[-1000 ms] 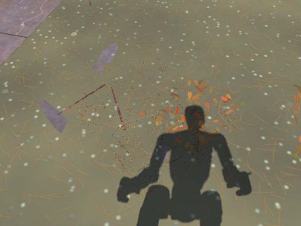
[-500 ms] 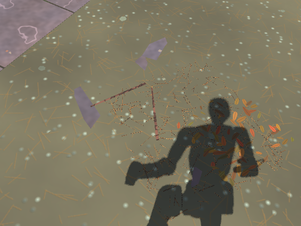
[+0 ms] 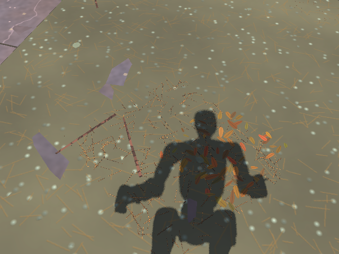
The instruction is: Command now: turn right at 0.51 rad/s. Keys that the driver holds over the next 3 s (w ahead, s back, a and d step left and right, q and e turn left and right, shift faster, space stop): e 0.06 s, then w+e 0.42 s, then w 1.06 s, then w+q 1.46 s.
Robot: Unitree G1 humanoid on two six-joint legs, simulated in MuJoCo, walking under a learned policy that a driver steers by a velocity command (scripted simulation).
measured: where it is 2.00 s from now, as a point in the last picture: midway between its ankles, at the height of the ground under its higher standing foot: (269, 169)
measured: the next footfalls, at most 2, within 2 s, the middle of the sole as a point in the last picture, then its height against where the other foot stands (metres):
right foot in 0.54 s outside the picture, level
left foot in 1.06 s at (219, 230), level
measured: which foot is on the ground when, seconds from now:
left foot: down 0.00-0.54, up 0.56-1.00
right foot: up 0.00-0.52, down 0.54-1.00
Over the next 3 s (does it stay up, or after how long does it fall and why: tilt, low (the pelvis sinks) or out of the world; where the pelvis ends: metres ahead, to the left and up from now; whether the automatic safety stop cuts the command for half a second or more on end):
stays up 1.35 -0.44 0.01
